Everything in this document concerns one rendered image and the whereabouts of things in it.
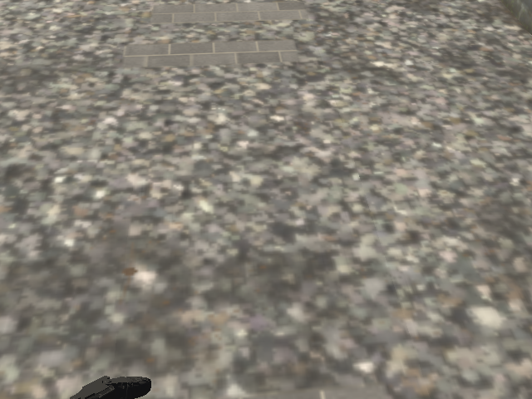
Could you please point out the robot left hand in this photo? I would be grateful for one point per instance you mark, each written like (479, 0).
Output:
(115, 388)

